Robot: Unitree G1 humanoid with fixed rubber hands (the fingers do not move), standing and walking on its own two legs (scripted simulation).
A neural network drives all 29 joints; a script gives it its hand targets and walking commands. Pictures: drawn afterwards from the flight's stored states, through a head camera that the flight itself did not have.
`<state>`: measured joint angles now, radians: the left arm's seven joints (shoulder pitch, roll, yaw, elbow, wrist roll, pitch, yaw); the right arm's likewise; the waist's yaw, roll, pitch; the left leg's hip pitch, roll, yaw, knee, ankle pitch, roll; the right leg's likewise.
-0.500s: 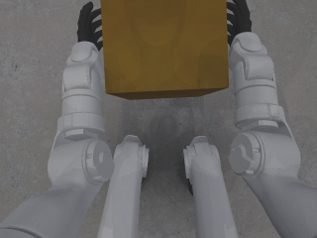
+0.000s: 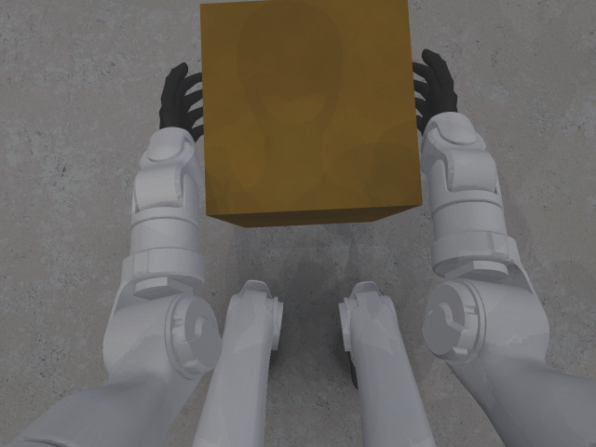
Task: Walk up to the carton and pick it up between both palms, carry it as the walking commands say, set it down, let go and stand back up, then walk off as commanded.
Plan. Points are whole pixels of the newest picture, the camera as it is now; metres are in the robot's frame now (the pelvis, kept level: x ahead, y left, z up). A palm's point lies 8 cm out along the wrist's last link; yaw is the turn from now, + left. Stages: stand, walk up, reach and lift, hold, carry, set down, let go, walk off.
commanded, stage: reach and lift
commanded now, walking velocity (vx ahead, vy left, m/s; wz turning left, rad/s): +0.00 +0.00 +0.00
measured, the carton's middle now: (306, 138) +0.50 +0.01 -0.13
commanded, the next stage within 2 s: none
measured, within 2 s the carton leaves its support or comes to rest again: neither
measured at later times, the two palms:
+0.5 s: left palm (153, 123) +0.46 +0.17 +0.01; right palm (462, 105) +0.48 -0.15 +0.01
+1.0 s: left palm (115, 111) +0.44 +0.17 +0.08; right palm (501, 93) +0.46 -0.15 +0.08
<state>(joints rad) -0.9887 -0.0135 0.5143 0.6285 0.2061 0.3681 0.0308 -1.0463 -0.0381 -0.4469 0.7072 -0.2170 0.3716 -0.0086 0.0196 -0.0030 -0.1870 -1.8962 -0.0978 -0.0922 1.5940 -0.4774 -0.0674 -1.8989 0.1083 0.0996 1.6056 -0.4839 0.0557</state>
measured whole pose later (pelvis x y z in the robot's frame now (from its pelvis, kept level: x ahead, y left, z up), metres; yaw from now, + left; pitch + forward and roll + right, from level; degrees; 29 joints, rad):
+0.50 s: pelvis +0.02 +0.00 +0.06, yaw +0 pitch +40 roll +0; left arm -0.82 -0.06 0.49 0.59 0.21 0.35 0.03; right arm -0.88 0.01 -0.43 0.68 -0.21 0.35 0.00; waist 0.02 0.00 -0.22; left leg -1.63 -0.09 -0.11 1.39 -0.46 -0.06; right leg -1.63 0.11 0.11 1.40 -0.46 0.05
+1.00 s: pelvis +0.04 +0.00 +0.13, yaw +0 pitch +34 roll +0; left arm -0.67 -0.10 0.46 0.55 0.23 0.33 0.01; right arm -0.71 0.06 -0.41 0.62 -0.23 0.33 0.01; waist 0.03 -0.01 -0.21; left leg -1.32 -0.08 -0.13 1.12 -0.39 -0.05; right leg -1.32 0.10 0.12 1.12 -0.40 0.03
